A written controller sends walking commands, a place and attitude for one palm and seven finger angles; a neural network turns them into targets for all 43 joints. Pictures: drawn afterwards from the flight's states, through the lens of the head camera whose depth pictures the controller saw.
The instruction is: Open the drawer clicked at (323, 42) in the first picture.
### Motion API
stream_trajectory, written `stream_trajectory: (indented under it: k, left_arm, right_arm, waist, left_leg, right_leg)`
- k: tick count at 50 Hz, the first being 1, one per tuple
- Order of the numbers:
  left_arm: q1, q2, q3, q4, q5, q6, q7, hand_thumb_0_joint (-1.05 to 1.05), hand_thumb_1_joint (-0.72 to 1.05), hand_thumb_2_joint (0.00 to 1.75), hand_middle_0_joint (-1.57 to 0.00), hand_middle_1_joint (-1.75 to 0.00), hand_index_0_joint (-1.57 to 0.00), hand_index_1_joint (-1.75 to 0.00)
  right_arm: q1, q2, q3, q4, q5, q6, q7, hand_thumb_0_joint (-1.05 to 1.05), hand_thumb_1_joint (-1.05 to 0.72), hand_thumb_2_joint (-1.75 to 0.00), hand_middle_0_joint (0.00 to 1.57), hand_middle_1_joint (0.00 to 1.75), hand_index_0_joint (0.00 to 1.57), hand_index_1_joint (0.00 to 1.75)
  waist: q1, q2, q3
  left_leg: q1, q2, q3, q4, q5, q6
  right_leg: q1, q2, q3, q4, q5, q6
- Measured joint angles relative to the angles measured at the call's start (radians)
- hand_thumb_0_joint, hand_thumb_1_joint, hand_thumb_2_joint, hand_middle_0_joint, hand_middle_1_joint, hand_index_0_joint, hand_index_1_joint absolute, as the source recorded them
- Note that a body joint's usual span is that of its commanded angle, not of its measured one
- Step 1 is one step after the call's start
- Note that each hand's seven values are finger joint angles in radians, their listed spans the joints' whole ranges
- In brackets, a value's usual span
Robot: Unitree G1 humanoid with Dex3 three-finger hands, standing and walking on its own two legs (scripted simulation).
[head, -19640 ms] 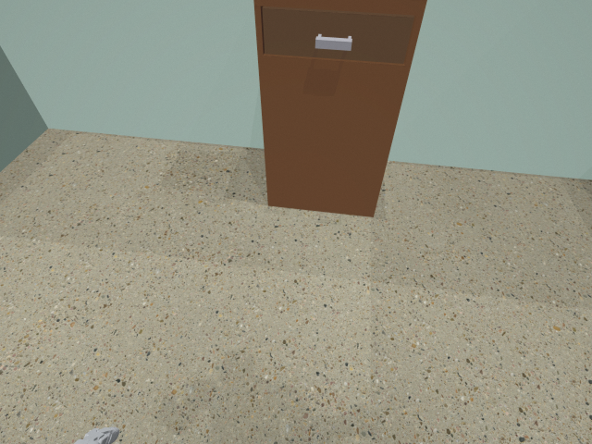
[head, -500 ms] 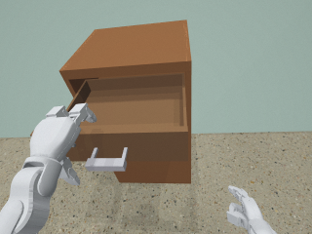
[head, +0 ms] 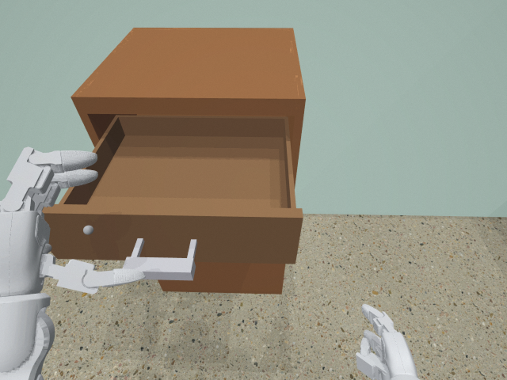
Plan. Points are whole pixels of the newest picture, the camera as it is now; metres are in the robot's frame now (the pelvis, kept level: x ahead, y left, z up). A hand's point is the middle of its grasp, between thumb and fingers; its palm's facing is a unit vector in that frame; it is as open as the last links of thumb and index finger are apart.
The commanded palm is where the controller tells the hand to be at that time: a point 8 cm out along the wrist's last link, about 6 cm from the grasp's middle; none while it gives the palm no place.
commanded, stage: draw the hand back to the body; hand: left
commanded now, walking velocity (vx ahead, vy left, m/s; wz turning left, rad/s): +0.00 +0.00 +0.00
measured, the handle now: (163, 256) +0.29 +0.20 +0.03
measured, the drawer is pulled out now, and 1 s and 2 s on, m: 0.29 0.29 0.29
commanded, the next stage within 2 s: step back with the hand held close in 0.76 s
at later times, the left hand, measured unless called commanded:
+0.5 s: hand (61, 228) +0.21 +0.25 +0.21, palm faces +0.46 -0.79 -0.40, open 9.1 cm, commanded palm +0.15 +0.29 +0.22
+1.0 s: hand (65, 232) +0.20 +0.24 +0.21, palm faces +0.43 -0.79 -0.44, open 7.4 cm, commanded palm +0.14 +0.28 +0.22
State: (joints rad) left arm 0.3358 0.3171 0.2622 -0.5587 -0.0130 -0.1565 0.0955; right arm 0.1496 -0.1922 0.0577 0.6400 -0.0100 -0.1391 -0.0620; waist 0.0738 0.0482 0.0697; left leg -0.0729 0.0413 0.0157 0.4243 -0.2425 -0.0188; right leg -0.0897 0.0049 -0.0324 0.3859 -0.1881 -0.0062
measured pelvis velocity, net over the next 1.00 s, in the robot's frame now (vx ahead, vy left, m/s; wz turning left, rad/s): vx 0.01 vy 0.00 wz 0.00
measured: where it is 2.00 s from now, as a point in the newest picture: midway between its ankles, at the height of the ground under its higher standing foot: outside the picture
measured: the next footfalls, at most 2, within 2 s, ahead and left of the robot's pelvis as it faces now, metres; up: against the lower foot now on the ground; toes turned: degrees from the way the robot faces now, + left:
none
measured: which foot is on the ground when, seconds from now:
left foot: down 0.00-1.00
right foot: down 0.00-1.00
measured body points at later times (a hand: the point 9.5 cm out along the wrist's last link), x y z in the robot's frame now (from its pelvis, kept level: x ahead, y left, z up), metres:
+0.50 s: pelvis +0.02 +0.01 +0.00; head +0.01 -0.01 +0.45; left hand +0.18 +0.29 +0.23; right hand +0.22 -0.20 -0.08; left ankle +0.00 +0.13 -0.74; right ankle +0.02 -0.12 -0.74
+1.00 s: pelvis +0.01 +0.00 +0.00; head +0.01 -0.01 +0.45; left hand +0.17 +0.28 +0.23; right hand +0.21 -0.22 -0.08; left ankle +0.00 +0.13 -0.74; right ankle +0.02 -0.12 -0.74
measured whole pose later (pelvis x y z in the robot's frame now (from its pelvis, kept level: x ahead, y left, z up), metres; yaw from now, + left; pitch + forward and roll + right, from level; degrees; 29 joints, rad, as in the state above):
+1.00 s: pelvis +0.01 +0.00 +0.00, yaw +0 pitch -1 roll -1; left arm 0.48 0.36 0.41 -0.57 -0.05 -0.18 0.10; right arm 0.15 -0.23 0.03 0.61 0.00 -0.10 -0.06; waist 0.04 0.06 0.01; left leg -0.18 0.05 0.01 0.46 -0.26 -0.02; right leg -0.18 0.01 -0.03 0.37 -0.17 0.00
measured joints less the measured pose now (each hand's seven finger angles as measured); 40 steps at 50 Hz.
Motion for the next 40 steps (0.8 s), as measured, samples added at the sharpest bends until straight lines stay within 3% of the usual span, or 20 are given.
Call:
stream_trajectory:
  k: [12,24,31,40]
  left_arm:
    - [0.091,0.021,0.043,-0.027,-0.025,-0.011,0.011,0.0,0.04,0.53,-0.27,-0.86,-0.27,-0.85]
    - [0.114,0.034,0.102,-0.001,-0.039,0.006,0.01,0.01,0.45,0.71,-0.24,-0.59,-0.24,-0.59]
    - [0.108,0.019,0.095,0.005,-0.041,0.025,0.012,0.01,0.69,0.81,-0.22,-0.43,-0.23,-0.43]
    - [0.101,0.02,0.09,0.007,-0.042,0.032,0.014,0.02,0.85,0.88,-0.21,-0.33,-0.21,-0.33]
  right_arm:
    - [0.044,-0.035,-0.036,0.027,-0.006,-0.021,0.006,0.02,-0.9,-0.9,0.2,0.3,0.2,0.3]
    - [0.008,-0.013,-0.033,0.011,0.001,-0.004,0.003,0.01,-0.9,-0.9,0.2,0.3,0.2,0.3]
    - [0.001,-0.013,-0.026,0.008,-0.002,-0.003,0.001,0.01,-0.9,-0.9,0.2,0.3,0.2,0.3]
    - [0.006,-0.017,-0.027,0.009,-0.002,-0.002,-0.003,0.01,-0.9,-0.9,0.2,0.3,0.2,0.3]
  waist:
    - [-0.02,-0.005,-0.006]
    - [-0.003,0.014,-0.026]
    - [0.009,0.017,-0.027]
    - [0.006,0.018,-0.024]
  left_leg:
    - [0.0,-0.004,0.012,0.009,-0.027,0.009]
    - [-0.006,-0.005,0.009,0.005,-0.029,0.01]
    - [-0.005,-0.004,-0.001,0.005,-0.026,0.007]
    - [-0.003,0.0,-0.008,0.004,-0.021,0.002]
  right_leg:
    - [0.0,-0.004,0.011,0.001,-0.018,0.01]
    - [-0.003,-0.005,0.009,-0.005,-0.021,0.012]
    - [0.003,-0.004,-0.002,-0.011,-0.018,0.009]
    - [0.008,0.0,-0.008,-0.013,-0.015,0.003]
